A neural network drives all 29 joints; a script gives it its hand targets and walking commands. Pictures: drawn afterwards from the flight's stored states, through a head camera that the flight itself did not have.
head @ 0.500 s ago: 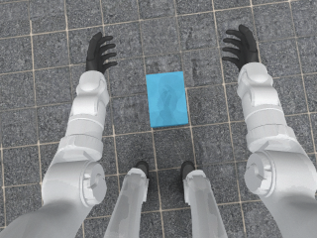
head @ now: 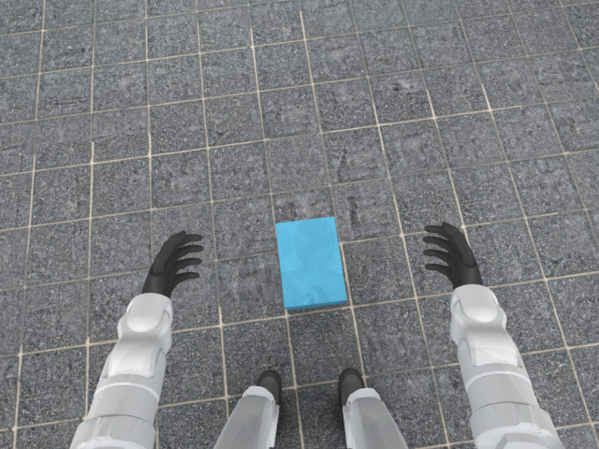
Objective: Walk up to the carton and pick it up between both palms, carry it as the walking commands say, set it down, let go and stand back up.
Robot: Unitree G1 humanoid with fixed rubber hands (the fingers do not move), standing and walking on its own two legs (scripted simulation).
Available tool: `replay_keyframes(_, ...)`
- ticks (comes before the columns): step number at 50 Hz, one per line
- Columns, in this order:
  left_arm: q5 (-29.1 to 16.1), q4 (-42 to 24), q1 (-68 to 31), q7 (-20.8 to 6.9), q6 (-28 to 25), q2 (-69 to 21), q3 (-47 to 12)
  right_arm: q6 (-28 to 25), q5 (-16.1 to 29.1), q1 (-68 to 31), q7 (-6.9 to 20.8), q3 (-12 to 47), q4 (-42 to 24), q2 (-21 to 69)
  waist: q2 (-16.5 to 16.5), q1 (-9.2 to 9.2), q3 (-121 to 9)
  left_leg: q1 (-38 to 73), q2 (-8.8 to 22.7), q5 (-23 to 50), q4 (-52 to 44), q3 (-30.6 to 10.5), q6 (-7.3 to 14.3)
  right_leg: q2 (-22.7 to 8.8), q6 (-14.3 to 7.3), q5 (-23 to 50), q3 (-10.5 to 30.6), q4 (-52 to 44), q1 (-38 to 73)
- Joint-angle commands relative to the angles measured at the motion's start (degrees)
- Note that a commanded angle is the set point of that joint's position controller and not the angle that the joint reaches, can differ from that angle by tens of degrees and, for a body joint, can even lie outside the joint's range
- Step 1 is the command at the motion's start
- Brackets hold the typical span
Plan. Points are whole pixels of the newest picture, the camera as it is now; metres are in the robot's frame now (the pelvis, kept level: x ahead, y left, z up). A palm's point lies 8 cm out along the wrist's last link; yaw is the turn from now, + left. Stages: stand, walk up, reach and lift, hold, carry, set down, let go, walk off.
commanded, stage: let go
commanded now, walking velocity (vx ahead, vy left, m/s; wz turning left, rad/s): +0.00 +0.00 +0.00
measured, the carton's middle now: (310, 265) +0.45 +0.01 -0.66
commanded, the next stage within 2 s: stand in 0.88 s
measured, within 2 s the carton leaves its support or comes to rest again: neither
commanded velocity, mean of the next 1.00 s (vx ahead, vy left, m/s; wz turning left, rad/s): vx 0.00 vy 0.00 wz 0.00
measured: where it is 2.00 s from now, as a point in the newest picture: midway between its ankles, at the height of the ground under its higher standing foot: (309, 423)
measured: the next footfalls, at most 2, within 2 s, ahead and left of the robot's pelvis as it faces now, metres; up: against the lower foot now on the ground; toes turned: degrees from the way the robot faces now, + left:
none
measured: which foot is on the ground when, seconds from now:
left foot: down 0.00-1.00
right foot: down 0.00-1.00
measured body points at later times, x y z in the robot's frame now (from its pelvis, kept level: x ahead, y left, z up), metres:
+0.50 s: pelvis +0.04 -0.01 +0.05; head +0.08 -0.01 +0.49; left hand +0.21 +0.23 -0.03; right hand +0.22 -0.24 -0.03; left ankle +0.01 +0.12 -0.70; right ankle +0.02 -0.13 -0.70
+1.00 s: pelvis +0.04 +0.00 +0.04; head +0.04 +0.00 +0.49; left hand +0.18 +0.25 -0.05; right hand +0.17 -0.26 -0.06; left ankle +0.01 +0.12 -0.70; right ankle +0.02 -0.13 -0.70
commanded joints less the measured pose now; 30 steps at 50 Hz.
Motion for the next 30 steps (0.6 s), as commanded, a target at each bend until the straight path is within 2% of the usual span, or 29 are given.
replay_keyframes(1,-1.22,-4.76,3.78,-0.6,-2.38,4.06,-1.15,-2.95,1.48,2.72,1.06,0.71,-5.74,-4.91,-0.99,-0.83,-32.87,26.99,-0.44,22.4,-5.01,2.98,-0.78,1.75,0.18,17.55,-4.79,-4.25,26.78)
replay_keyframes(5,-2.31,-4.71,11.41,-0.72,-3.73,4.33,-2.79,-4.54,3.13,11.59,2.37,2.31,-6.21,-4.65,0.19,-0.92,-24.31,31.11,-0.01,18.3,-8.86,2.96,-1.02,1.12,-0.25,13.44,-5.06,-7.9,29.74)
replay_keyframes(8,-3.23,-6.16,16.18,-0.51,-4.42,5.23,-3.83,-5.15,3.95,16.87,2.83,3.29,-7.97,-5.34,0.62,-0.91,-20.84,35.4,0.02,17.81,-11.07,3.0,-1.12,1.0,-0.27,12.69,-5.38,-9.98,34.14)
replay_keyframes(16,-4.71,-7.9,28.03,-0.48,-5.13,7.73,-5.72,-5.88,5.04,31.46,3.65,5.73,-11.39,-8.27,-0.78,-1.42,-11.43,45.07,-0.68,22.58,-16.35,3.34,-1.77,1.23,-0.16,18.7,-5.09,-15.93,47.66)
replay_keyframes(18,-5.03,-8.25,28.53,-0.67,-4.95,8.14,-5.98,-5.6,5.46,32.8,3.91,6.12,-11.95,-8.56,-1.24,-1.44,-7.59,46.09,-1.13,21.44,-17.99,3.61,-1.78,1.21,-0.09,18.76,-5.09,-17.44,49.51)
replay_keyframes(24,-5.08,-8.97,29.13,-1.42,-2.03,9.24,-6.79,-2.43,6.43,34.12,4.82,7.4,-13.28,-9.45,-1.03,-1.67,1.18,48.62,-1.6,14.9,-20.68,3.49,-1.2,0.96,-0.02,12.57,-5.21,-19.97,51.92)
replay_keyframes(30,-4.4,-9.51,29.51,-2.06,0.88,10.28,-6.15,0.58,6.74,34.74,5.09,7.51,-13.33,-9.6,-1.08,-1.82,5.31,49.96,-1.51,12.79,-20.79,3.37,-0.64,0.88,-0.05,12.44,-4.63,-19.98,54.22)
